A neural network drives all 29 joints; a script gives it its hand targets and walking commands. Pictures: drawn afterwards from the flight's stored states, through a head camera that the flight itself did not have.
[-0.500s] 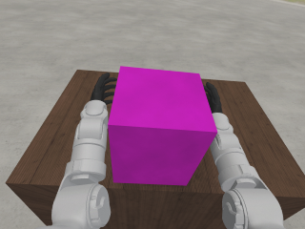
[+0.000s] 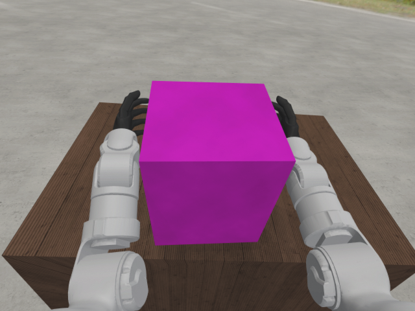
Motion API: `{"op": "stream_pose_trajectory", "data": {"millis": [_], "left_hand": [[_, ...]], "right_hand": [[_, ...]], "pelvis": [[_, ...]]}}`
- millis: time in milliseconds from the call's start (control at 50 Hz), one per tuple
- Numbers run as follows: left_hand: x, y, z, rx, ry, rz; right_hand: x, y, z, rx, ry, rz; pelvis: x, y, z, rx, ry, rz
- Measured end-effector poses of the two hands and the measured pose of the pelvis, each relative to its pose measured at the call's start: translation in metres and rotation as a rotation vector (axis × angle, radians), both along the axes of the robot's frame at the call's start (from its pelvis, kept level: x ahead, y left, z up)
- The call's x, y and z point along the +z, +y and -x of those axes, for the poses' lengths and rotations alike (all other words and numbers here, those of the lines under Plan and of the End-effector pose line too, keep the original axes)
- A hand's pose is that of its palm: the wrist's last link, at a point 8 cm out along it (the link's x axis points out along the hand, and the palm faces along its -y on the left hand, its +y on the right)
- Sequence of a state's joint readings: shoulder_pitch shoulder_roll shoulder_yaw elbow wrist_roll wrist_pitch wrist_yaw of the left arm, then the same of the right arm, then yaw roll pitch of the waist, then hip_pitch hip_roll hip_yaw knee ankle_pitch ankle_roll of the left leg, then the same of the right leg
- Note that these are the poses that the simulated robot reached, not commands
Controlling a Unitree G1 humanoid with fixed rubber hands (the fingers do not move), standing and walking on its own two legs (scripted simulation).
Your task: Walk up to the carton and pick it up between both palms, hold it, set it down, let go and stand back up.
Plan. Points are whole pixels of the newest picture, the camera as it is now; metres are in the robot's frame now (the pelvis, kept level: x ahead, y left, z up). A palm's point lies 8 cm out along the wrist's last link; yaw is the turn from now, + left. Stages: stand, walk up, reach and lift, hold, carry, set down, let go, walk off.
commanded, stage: reach and lift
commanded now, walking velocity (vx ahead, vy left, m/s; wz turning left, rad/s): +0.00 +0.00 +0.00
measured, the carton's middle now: (208, 166) +0.36 -0.01 +0.14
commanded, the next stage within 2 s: hold in 1.40 s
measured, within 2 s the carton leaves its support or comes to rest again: neither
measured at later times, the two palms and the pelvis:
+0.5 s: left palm (120, 118) +0.38 +0.15 +0.24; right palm (294, 121) +0.37 -0.16 +0.24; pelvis -0.01 +0.00 +0.00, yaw +0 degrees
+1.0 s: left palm (120, 106) +0.38 +0.14 +0.26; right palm (301, 103) +0.38 -0.16 +0.27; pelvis +0.00 +0.00 +0.00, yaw +0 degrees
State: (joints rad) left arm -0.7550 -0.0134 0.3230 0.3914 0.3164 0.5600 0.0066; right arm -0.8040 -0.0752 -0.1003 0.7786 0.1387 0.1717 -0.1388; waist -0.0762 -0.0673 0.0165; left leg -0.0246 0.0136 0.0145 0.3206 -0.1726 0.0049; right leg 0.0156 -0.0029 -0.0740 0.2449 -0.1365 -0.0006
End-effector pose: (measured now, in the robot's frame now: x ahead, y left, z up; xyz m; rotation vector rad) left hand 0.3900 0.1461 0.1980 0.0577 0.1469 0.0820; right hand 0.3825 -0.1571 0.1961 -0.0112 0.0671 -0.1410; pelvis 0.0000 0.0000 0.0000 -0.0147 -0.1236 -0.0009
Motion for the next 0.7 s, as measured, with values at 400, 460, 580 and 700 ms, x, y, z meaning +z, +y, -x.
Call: {"op": "stream_pose_trajectory", "data": {"millis": [400,460,580,700], "left_hand": [[0.031,0.002,0.013,0.016,-0.012,0.017],[0.036,0.001,0.014,0.014,-0.014,0.017],[0.043,0.0,0.015,0.015,-0.013,0.023],[0.051,0.0,0.014,0.016,-0.011,0.024]], "right_hand": [[0.035,0.002,0.008,0.015,-0.012,-0.022],[0.041,0.001,0.009,0.013,-0.014,-0.026],[0.051,0.0,0.01,0.014,-0.013,-0.03],[0.061,0.0,0.008,0.016,-0.01,-0.039]], "pelvis": [[0.0,0.0,0.007,-0.001,-0.013,-0.001],[0.0,0.0,0.007,-0.002,-0.011,-0.001],[0.0,-0.001,0.008,-0.006,-0.008,-0.001],[0.0,-0.001,0.006,-0.006,-0.002,-0.001]]}}
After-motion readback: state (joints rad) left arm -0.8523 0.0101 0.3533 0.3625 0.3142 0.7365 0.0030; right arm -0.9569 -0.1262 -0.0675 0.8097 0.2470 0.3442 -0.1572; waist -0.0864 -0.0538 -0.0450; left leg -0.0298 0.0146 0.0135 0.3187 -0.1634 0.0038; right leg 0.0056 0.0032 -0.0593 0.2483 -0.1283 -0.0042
